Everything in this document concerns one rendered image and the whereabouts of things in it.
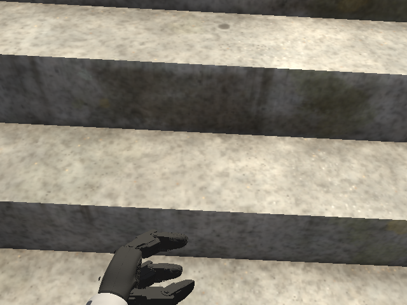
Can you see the robot left hand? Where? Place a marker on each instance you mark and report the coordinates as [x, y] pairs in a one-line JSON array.
[[127, 277]]

